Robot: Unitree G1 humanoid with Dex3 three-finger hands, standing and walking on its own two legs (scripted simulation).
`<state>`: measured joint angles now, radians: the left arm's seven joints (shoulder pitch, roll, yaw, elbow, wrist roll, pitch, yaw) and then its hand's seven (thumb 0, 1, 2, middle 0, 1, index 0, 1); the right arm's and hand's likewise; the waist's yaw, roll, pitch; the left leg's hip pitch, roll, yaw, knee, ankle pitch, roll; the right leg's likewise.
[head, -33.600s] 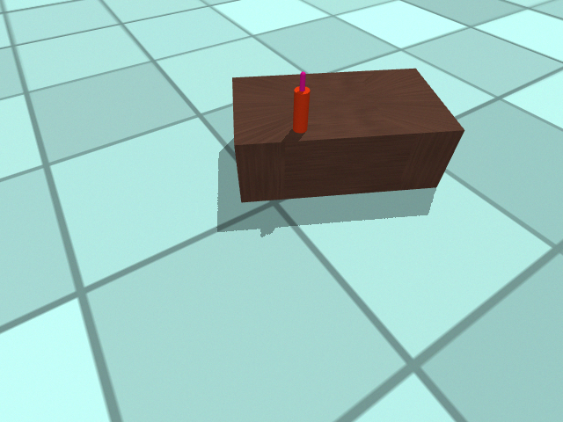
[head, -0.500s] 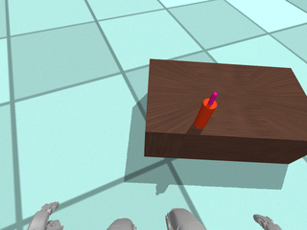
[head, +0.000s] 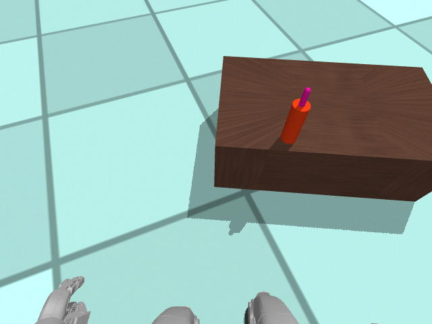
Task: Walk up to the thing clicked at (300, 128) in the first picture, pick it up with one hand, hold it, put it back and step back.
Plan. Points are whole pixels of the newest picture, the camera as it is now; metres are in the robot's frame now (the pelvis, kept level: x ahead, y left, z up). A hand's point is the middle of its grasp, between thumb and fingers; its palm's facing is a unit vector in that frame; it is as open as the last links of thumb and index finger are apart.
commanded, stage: step back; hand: right
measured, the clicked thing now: (297, 115) +0.80 -0.26 -0.26
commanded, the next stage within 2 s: stand in 1.60 s
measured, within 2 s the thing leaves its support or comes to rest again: neither
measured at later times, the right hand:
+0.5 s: hand out of the picture -0.06 -0.31 -0.14, palm faces +0.01 +0.92 -0.38, open 7.4 cm
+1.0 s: hand out of the picture -0.16 -0.29 -0.13, palm faces -0.05 +0.94 -0.34, open 7.4 cm
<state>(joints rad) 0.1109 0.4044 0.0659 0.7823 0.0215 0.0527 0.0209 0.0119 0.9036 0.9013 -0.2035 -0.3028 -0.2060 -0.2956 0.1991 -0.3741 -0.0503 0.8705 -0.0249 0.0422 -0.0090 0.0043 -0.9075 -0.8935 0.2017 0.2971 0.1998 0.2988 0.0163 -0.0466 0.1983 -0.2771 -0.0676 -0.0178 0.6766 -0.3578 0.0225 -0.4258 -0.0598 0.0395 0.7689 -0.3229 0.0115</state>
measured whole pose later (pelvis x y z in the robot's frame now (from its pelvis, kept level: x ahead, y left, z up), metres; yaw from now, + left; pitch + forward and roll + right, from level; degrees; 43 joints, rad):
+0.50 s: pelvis -0.17 -0.04 +0.01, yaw -3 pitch -2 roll +2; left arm 0.21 0.36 0.06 0.86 0.04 0.05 0.01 0.01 0.90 0.90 -0.20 -0.30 -0.21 -0.30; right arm 0.15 -0.41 -0.05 0.85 0.00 0.06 -0.02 0.00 -0.91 -0.89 0.20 0.30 0.20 0.30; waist 0.04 0.01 0.14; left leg -0.52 -0.11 -0.13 1.12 -0.48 -0.01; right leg -0.29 -0.01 0.03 0.65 -0.33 -0.03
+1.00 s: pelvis -0.25 -0.04 +0.02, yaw +0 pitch -3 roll +0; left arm 0.24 0.35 0.05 1.01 0.04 -0.01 -0.01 0.01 0.91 0.90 -0.20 -0.30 -0.20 -0.30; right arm 0.18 -0.36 -0.04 0.99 -0.02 0.02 0.02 0.00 -0.91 -0.89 0.20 0.30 0.20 0.30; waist 0.04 0.01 0.05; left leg -0.29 -0.02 -0.05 0.72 -0.45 0.01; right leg -0.26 0.01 -0.01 0.56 -0.27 -0.04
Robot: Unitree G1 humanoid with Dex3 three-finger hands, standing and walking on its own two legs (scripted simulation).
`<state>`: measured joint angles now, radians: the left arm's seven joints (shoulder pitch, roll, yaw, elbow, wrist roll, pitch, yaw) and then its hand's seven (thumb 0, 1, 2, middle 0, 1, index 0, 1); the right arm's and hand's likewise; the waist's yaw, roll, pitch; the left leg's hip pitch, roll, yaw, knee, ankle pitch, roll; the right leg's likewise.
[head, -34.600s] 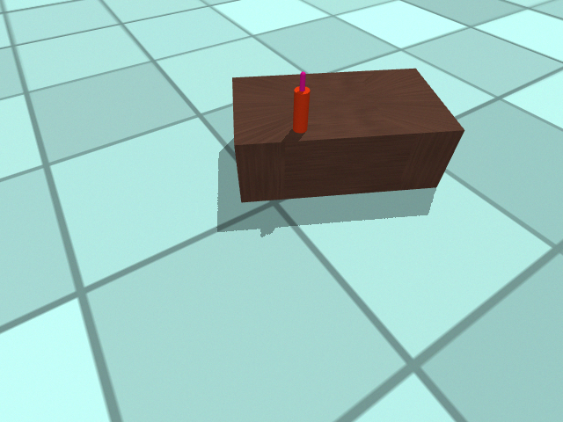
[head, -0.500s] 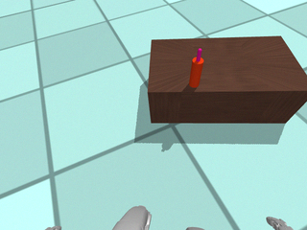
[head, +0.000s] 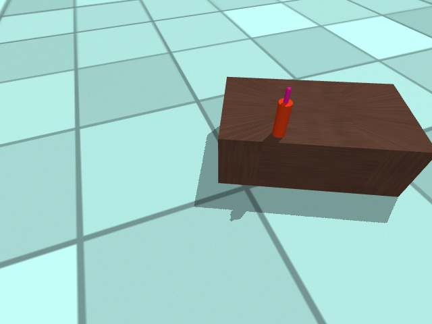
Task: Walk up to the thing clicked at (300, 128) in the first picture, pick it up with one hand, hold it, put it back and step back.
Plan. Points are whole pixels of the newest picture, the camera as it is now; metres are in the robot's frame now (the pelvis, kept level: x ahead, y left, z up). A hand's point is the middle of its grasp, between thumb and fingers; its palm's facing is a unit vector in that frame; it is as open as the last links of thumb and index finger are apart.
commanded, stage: step back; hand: right
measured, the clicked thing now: (283, 112) +1.05 -0.23 -0.27
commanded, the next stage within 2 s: stand in 0.60 s
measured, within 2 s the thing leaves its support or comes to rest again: neither
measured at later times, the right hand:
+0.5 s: hand out of the picture +0.13 -0.23 -0.15, palm faces -0.02 +0.95 -0.32, open 7.4 cm
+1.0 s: hand out of the picture +0.12 -0.24 -0.14, palm faces -0.03 +0.94 -0.33, open 7.4 cm
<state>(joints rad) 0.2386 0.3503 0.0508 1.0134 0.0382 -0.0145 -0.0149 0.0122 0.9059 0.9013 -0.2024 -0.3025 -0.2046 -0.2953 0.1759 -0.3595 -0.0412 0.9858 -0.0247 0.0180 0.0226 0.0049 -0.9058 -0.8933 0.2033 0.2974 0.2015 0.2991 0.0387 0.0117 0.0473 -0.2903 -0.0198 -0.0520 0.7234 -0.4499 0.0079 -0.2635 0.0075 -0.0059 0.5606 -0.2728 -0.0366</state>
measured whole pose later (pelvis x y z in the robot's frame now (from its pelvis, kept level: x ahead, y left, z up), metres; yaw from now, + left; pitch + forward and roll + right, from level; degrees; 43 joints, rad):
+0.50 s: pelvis +0.03 +0.01 +0.01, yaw +1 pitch -2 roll +0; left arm 0.08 0.36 0.02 1.06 0.01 -0.03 0.00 0.01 0.91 0.90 -0.20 -0.30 -0.20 -0.30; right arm 0.10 -0.33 -0.03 1.06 -0.01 -0.01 0.01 0.00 -0.91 -0.89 0.20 0.30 0.20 0.30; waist 0.01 0.00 0.06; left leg -0.16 -0.01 -0.02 0.50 -0.31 0.01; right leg -0.20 -0.01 0.00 0.50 -0.27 0.01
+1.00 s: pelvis +0.02 +0.00 +0.02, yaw +1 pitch -2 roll +0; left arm 0.07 0.34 0.00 1.15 0.01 -0.02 -0.01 0.01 0.91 0.90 -0.20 -0.30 -0.20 -0.30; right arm 0.07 -0.34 -0.01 1.13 0.00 -0.01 0.01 0.00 -0.91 -0.89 0.20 0.30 0.20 0.30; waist 0.01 0.00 0.07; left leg -0.07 0.00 -0.03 0.30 -0.19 -0.01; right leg -0.12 0.00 0.00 0.32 -0.16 0.00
